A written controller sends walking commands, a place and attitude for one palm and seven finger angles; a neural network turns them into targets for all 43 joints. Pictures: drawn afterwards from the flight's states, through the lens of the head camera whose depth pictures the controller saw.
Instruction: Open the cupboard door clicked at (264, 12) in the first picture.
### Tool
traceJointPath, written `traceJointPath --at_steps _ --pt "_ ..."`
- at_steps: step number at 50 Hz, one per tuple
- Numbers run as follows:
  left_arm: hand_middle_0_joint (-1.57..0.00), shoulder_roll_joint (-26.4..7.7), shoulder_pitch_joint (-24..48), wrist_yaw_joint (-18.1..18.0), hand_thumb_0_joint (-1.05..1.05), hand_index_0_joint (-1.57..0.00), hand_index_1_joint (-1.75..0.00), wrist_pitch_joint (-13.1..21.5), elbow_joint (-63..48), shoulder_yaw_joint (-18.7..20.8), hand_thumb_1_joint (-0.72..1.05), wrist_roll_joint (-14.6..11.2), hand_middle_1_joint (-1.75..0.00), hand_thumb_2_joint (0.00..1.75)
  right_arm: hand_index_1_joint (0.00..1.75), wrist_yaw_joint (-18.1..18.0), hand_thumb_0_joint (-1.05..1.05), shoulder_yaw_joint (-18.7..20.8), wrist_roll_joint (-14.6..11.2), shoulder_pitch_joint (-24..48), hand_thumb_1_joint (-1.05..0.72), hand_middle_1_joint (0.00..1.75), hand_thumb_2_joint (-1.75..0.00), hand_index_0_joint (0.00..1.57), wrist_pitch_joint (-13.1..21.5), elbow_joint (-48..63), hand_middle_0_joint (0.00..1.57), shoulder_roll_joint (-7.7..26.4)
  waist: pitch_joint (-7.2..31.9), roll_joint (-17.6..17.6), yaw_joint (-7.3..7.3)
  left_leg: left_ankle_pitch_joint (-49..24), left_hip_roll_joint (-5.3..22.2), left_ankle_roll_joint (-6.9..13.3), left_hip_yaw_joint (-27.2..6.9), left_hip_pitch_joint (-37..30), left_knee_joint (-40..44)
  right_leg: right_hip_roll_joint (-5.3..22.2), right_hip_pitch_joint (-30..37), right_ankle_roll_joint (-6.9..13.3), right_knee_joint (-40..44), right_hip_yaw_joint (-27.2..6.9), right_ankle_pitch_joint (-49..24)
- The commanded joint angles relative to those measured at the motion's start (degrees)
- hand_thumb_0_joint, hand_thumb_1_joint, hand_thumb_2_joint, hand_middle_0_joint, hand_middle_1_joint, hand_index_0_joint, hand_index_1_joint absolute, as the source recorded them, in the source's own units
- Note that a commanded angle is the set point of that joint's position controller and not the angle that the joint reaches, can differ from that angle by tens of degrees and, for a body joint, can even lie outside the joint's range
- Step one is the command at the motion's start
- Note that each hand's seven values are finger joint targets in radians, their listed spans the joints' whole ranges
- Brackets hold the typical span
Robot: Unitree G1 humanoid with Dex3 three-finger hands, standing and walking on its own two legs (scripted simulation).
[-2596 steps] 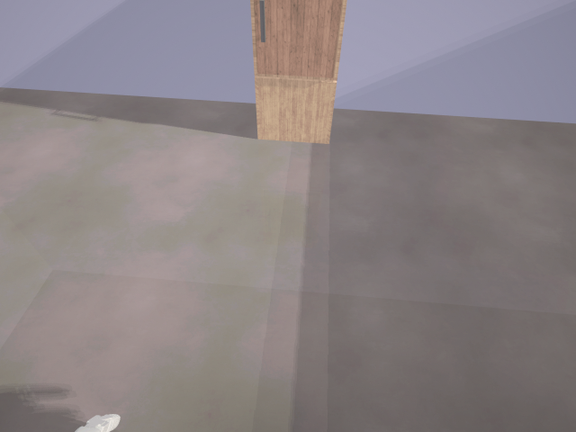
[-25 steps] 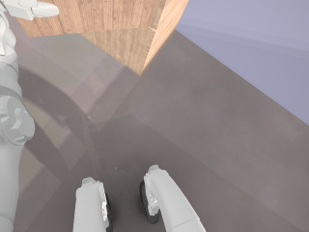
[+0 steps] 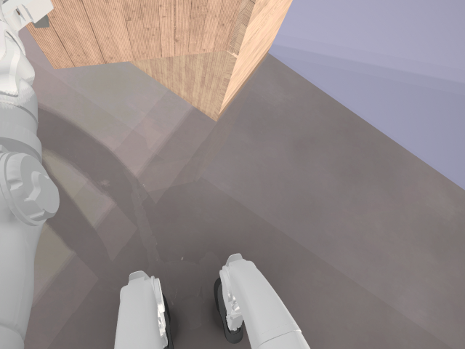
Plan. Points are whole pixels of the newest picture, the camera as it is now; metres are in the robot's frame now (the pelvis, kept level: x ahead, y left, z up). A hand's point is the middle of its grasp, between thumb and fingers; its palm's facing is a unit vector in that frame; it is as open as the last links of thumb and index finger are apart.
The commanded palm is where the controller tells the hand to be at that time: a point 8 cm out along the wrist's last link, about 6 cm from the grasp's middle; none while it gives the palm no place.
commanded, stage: close the thumb around the handle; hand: left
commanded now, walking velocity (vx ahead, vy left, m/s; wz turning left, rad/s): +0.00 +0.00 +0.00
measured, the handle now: out of the picture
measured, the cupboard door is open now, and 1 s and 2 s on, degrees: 49 77 92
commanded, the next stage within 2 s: pull the door open along its arc in 0.06 s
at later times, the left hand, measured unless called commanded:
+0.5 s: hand (47, 15) +0.59 +0.16 +0.06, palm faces +0.10 -0.99 -0.02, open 5.5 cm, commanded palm +0.54 +0.18 +0.06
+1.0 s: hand (125, 96) +0.47 +0.08 +0.06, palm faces +0.49 -0.87 -0.02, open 5.8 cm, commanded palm +0.41 +0.11 +0.06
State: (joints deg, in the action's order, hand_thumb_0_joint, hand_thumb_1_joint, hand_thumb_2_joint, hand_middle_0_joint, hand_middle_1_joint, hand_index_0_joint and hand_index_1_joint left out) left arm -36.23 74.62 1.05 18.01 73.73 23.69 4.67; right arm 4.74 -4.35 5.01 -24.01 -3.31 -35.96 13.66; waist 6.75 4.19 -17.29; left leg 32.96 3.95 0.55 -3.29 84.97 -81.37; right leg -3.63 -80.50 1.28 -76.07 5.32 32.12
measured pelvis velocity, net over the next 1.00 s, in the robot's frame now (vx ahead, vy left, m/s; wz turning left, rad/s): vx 0.01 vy -0.01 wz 0.06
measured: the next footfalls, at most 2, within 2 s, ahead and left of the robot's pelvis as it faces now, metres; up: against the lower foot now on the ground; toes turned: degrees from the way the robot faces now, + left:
none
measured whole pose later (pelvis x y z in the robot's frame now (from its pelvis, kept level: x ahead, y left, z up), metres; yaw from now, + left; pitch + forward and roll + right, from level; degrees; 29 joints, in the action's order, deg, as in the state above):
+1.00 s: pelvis +0.01 -0.01 +0.03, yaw +3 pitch +28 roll -1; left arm 3.9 41.3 -41.3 28.1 51.8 10.5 11.3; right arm 6.7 1.7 7.9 -13.6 -3.1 -35.7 10.5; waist 11.1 2.4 -6.9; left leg 31.2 1.8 0.0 0.2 70.3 -73.3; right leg -1.4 -68.4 1.5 -72.7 2.0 32.5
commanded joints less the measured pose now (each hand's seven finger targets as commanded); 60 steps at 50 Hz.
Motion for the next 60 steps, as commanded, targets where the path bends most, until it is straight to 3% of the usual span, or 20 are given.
traceJointPath --at_steps 1,2,3,5,7,9,14,17,20,31,32,33,35,39,41,43,49,55,56,60 --pt "-0.40 -9.6 27.4 0.3 0.00 -0.40 -1.35 5.0 -12.3 -0.3 0.90 -0.3 -1.35 0.90 0.30 -0.7 0.00 4.2 0.3 -16.5 -0.90 0.30 -0.90 0.20 -0.3 -0.9 0.20 12.3 37.5 13.6 -2.23 -29.4 -1.0 1.7 -2.1 -32.0 4.8 -1.0 15.8 0.3 7.9 -2.2 -24.4" --pt "-0.40 -8.4 27.4 0.4 0.00 -0.40 -1.35 4.8 -11.6 -1.4 0.90 -0.3 -1.35 0.90 0.30 -0.7 0.00 4.2 0.3 -16.3 -0.90 0.30 -0.90 0.20 -0.3 -1.0 0.20 12.1 36.6 13.4 -2.84 -29.3 -1.0 1.7 -2.1 -31.6 4.9 -1.0 15.4 0.2 8.0 -2.1 -24.5" --pt "-0.40 -10.3 27.9 0.3 0.00 -0.40 -1.35 4.9 -12.1 0.0 0.90 -0.2 -1.35 0.90 0.30 -0.8 0.00 4.1 0.4 -16.4 -0.90 0.30 -0.90 0.20 -0.4 -1.0 0.20 12.3 36.8 13.6 -2.42 -29.0 -0.9 1.7 -2.1 -31.4 4.7 -1.0 15.6 0.3 7.9 -2.2 -24.0" --pt "-0.40 -10.2 29.1 0.2 0.00 -0.40 -1.35 5.1 -12.1 -0.3 0.90 -0.1 -1.35 0.90 0.30 -0.9 0.00 4.2 0.4 -16.6 -0.90 0.30 -0.90 0.20 -0.4 -1.1 0.20 12.5 37.1 14.5 -2.82 -29.7 -0.8 1.6 -2.6 -32.8 4.6 -0.9 13.8 0.3 7.6 -2.1 -23.7" --pt "-0.40 -8.5 29.6 0.3 0.00 -0.40 -1.35 4.8 -12.0 -1.6 0.90 -0.2 -1.35 0.90 0.30 -0.8 0.00 4.2 0.3 -16.3 -0.90 0.30 -0.90 0.20 -0.4 -1.0 0.20 12.3 36.4 14.0 -3.42 -28.9 -0.8 1.7 -2.5 -32.3 4.6 -1.0 13.6 0.2 7.9 -2.1 -23.1" --pt "-0.40 -11.9 28.6 0.3 0.00 -0.40 -1.35 4.7 -10.8 0.8 0.90 0.3 -1.35 0.90 0.30 -1.0 0.00 4.0 0.3 -16.6 -0.90 0.30 -0.90 0.20 -0.5 -0.9 0.20 12.6 36.5 13.6 -2.61 -28.6 -0.8 1.8 -2.4 -31.5 4.5 -1.0 14.0 0.3 7.5 -2.2 -22.8" --pt "-0.40 -9.8 22.6 1.0 0.00 -0.40 -1.35 4.9 -14.1 0.6 0.90 -0.5 -1.35 0.90 0.30 -0.7 0.00 4.4 0.1 -16.2 -0.90 0.30 -0.90 0.20 -0.8 0.3 0.20 12.3 40.8 15.2 -0.14 -32.7 -0.8 1.2 -2.7 -35.8 5.4 -0.9 15.9 0.6 6.9 -1.9 -25.9" --pt "-0.40 -7.2 18.0 1.3 0.00 -0.40 -1.35 4.2 -15.1 -0.1 0.90 -1.9 -1.35 0.90 0.30 -0.6 0.00 4.6 -0.3 -15.2 -0.90 0.30 -0.90 0.20 -0.9 1.0 0.20 12.2 39.3 11.9 0.59 -30.5 -1.0 1.3 -1.9 -33.8 6.4 -0.9 18.6 0.2 8.0 -2.0 -25.9" --pt "-0.40 -5.6 13.7 1.4 0.00 -0.40 -1.35 4.6 -18.0 0.3 0.90 -3.1 -1.35 0.90 0.30 -0.5 0.00 5.1 -0.6 -14.8 -0.90 0.30 -0.90 0.20 -0.8 1.6 0.20 12.0 40.9 11.8 2.25 -32.1 -1.3 1.1 -1.5 -35.6 7.5 -0.7 20.7 0.2 8.2 -2.2 -28.0" --pt "-0.40 8.7 -11.2 -1.6 0.00 -0.40 -1.35 8.5 -27.5 -4.2 0.90 -7.5 -1.35 0.90 0.30 0.5 0.00 7.2 -2.2 -9.0 -0.90 0.30 -0.90 0.20 -0.2 3.7 0.20 10.1 34.9 3.0 7.04 -29.6 -2.7 0.5 1.3 -35.6 12.8 -0.1 28.1 -0.2 11.7 -2.6 -29.7" --pt "-0.40 11.5 -14.1 -10.1 0.00 -0.40 -1.35 8.7 -29.0 3.5 0.90 -11.3 -1.35 0.90 0.30 0.3 0.00 7.1 -1.8 -7.7 -0.90 0.30 -0.90 0.20 0.0 4.9 0.20 9.1 33.7 1.0 10.50 -29.4 -2.9 0.2 1.8 -34.8 13.9 -0.2 29.5 -0.5 11.9 -2.1 -29.4" --pt "-0.40 16.4 -17.2 -14.5 0.00 -0.40 -1.35 9.2 -29.2 -0.6 0.90 -10.3 -1.35 0.90 0.30 0.8 0.00 7.1 -1.4 -6.0 -0.90 0.30 -0.90 0.20 0.4 5.0 0.20 8.4 32.5 0.7 9.67 -28.5 -2.9 -0.2 2.1 -34.2 14.4 -0.1 29.2 -0.7 12.2 -2.1 -28.8" --pt "-0.40 20.4 -19.5 -20.4 0.00 -0.40 -1.35 10.4 -29.9 -1.9 0.90 -8.7 -1.35 0.90 0.30 1.5 0.00 7.4 -0.9 -5.1 -0.90 0.30 -0.90 0.20 0.7 4.6 0.20 7.9 30.7 -0.5 9.87 -28.3 -2.9 -0.7 2.2 -33.9 14.8 0.1 28.0 -0.5 11.9 -1.8 -27.7" --pt "-0.40 23.2 -18.4 -33.5 0.00 -0.40 -1.35 13.5 -32.1 -3.5 0.90 -0.2 -1.35 0.90 0.30 2.0 0.00 8.4 1.3 -4.4 -0.90 0.30 -0.90 0.20 0.8 3.8 0.20 7.2 30.3 -1.1 10.06 -29.0 -3.1 -0.9 2.7 -33.1 14.2 0.6 28.0 -0.3 10.8 -2.5 -29.0" --pt "-0.40 28.2 -18.6 -38.9 0.00 -0.40 -1.35 14.0 -31.9 -6.9 0.90 3.9 -1.35 0.90 0.30 2.6 0.00 8.7 2.3 -3.3 -0.90 0.30 -0.90 0.20 0.7 3.3 0.20 6.5 30.6 0.6 10.17 -30.0 -3.0 -1.4 2.5 -35.1 13.9 0.9 25.8 0.0 10.4 -1.8 -27.8" --pt "-0.40 31.2 -18.5 -42.4 0.00 -0.40 -1.35 14.0 -30.9 -9.1 0.90 6.7 -1.35 0.90 0.30 2.7 0.00 9.1 2.9 -2.2 -0.90 0.30 -0.90 0.20 0.6 3.0 0.20 6.3 30.3 -1.8 9.48 -28.6 -3.0 -1.2 2.5 -34.9 13.8 1.1 25.9 0.1 10.9 -1.6 -27.0" --pt "-0.40 37.9 -17.5 -44.8 0.00 -0.40 -1.35 13.5 -32.8 -15.5 0.90 7.7 -1.35 0.90 0.30 0.8 0.00 9.3 3.3 1.1 -0.90 0.30 -0.90 0.20 1.2 2.8 0.20 5.0 32.7 -5.3 8.77 -22.2 -3.9 -0.5 3.3 -34.6 15.2 1.5 30.2 -0.2 13.8 -2.3 -24.7" --pt "-0.40 43.8 -23.7 -44.1 0.00 -0.40 -1.35 12.4 -34.8 -21.2 0.90 6.2 -1.35 0.90 0.30 -0.3 0.00 8.8 3.1 3.8 -0.90 0.30 -0.90 0.20 2.6 2.3 0.20 3.5 32.2 -6.3 9.79 -19.6 -4.5 -0.2 4.3 -33.4 16.4 1.8 34.8 -0.3 16.3 -3.0 -25.3" --pt "-0.40 44.4 -24.9 -44.0 0.00 -0.40 -1.35 12.0 -34.1 -21.7 0.90 5.8 -1.35 0.90 0.30 -0.4 0.00 8.6 3.1 4.0 -0.90 0.30 -0.90 0.20 2.9 2.0 0.20 3.4 31.2 -8.3 9.68 -19.2 -4.6 -0.1 4.3 -32.5 16.6 1.9 35.8 -0.3 16.7 -3.1 -25.8" --pt "-0.40 47.7 -29.6 -43.9 0.00 -0.40 -1.35 11.7 -37.9 -25.2 0.90 6.0 -1.35 0.90 0.30 -0.5 0.00 8.5 3.3 4.9 -0.90 0.30 -0.90 0.20 4.4 2.0 0.20 2.5 31.0 -7.4 10.61 -20.1 -4.9 -0.3 4.6 -32.8 16.9 2.2 37.8 -0.1 17.5 -3.5 -28.6"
